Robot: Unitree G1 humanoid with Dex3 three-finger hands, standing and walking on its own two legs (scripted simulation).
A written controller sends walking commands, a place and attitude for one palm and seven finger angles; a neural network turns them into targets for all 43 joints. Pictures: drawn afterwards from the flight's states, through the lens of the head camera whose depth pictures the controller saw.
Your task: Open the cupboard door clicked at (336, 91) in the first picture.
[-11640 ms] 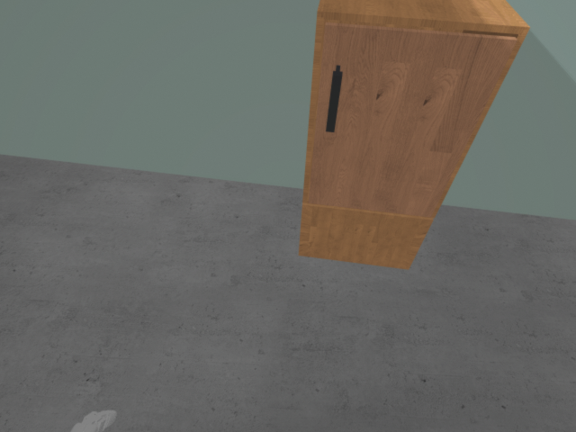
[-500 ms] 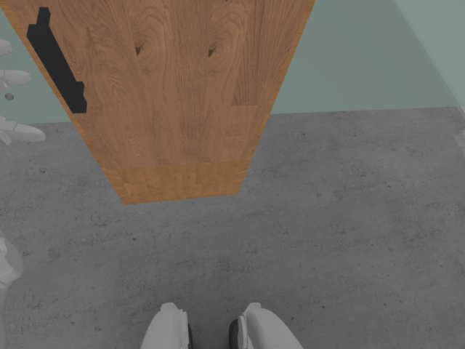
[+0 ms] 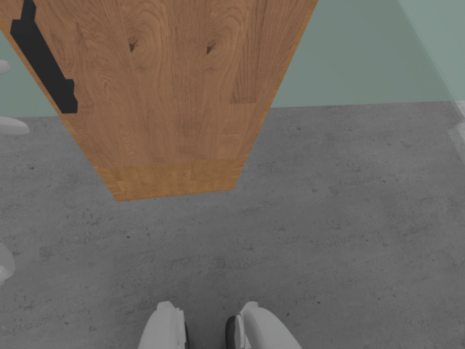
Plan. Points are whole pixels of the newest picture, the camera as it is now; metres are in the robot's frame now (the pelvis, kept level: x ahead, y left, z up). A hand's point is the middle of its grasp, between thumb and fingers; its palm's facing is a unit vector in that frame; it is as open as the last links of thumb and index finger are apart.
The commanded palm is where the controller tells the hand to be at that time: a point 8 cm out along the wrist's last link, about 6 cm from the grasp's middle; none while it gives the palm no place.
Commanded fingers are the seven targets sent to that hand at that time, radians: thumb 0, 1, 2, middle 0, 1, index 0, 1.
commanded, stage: move the hooked fingers beside the handle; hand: left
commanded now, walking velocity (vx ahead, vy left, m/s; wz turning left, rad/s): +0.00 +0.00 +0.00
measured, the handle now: (51, 63) +0.54 +0.25 +0.08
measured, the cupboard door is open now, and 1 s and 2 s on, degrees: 0 0 0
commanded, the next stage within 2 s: slide the fingers in behind the handle in 0.42 s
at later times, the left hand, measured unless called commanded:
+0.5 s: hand out of the picture +0.49 +0.31 +0.08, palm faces +0.11 -0.99 -0.02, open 14.0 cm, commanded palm +0.47 +0.34 +0.07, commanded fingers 0.00 -0.50 0.30 -0.30 -1.20 -0.30 -1.20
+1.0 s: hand (30, 88) +0.49 +0.27 +0.08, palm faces +0.10 -0.99 -0.01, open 14.0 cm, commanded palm +0.47 +0.30 +0.07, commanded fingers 0.00 -0.50 0.30 -0.30 -1.20 -0.30 -1.20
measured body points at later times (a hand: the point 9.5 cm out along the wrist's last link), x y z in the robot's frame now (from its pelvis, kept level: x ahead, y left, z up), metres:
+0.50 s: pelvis -0.01 +0.00 +0.00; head +0.14 +0.05 +0.42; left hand +0.47 +0.36 +0.08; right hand +0.00 -0.28 -0.09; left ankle +0.01 +0.07 -0.67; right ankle +0.00 -0.12 -0.67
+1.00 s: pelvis -0.01 -0.01 +0.00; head +0.13 +0.03 +0.43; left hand +0.48 +0.32 +0.09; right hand +0.00 -0.28 -0.10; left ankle +0.01 +0.07 -0.67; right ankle +0.00 -0.12 -0.67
